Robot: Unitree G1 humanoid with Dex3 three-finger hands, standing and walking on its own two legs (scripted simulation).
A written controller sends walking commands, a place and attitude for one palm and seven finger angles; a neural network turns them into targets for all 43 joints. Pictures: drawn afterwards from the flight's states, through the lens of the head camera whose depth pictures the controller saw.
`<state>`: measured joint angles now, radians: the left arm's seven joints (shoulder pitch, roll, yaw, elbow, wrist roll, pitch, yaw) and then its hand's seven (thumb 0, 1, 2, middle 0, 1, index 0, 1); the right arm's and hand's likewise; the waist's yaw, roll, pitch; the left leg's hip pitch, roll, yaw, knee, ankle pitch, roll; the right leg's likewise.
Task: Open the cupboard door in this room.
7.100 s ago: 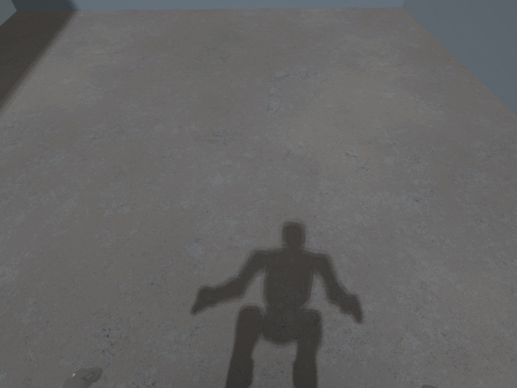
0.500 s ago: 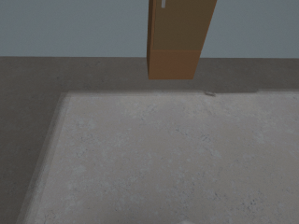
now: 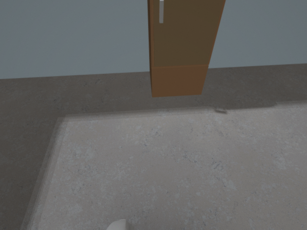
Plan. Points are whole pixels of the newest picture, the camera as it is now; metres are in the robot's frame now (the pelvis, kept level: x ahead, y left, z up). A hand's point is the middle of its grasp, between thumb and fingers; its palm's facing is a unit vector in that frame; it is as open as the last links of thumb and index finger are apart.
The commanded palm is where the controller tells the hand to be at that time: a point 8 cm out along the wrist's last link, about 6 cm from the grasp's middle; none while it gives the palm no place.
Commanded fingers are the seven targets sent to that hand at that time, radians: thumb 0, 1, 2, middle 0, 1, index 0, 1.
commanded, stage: stand and wait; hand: left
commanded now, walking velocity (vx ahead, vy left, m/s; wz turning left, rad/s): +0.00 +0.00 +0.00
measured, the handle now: (161, 10) +1.27 +0.02 +0.02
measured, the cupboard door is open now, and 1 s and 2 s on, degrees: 0 0 0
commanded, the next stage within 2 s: look at it before walking up in 0.74 s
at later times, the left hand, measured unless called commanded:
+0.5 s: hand out of the picture +0.09 +0.20 -0.18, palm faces +0.01 -0.99 -0.16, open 7.4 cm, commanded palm none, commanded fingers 0.00 0.90 0.90 -0.20 -0.30 -0.20 -0.30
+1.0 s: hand out of the picture +0.09 +0.18 -0.17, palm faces +0.01 -0.98 -0.18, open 7.4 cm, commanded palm none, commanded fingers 0.00 0.90 0.90 -0.20 -0.30 -0.20 -0.30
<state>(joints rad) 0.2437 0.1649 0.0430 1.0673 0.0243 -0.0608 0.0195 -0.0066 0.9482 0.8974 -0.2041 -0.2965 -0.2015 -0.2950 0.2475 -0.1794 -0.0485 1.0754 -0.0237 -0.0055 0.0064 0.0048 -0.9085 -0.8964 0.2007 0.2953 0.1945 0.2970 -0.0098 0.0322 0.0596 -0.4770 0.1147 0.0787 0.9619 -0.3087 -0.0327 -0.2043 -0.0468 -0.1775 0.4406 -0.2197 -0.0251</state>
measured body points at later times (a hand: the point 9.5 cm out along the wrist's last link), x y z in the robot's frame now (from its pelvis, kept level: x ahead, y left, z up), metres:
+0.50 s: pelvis +0.09 +0.04 +0.00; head +0.09 +0.05 +0.45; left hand +0.09 +0.26 -0.16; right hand +0.15 -0.19 -0.15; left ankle +0.12 +0.13 -0.74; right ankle +0.06 -0.10 -0.74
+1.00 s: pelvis +0.11 +0.02 +0.00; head +0.12 +0.02 +0.45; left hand +0.09 +0.24 -0.16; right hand +0.06 -0.18 -0.16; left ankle +0.12 +0.13 -0.74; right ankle +0.06 -0.10 -0.74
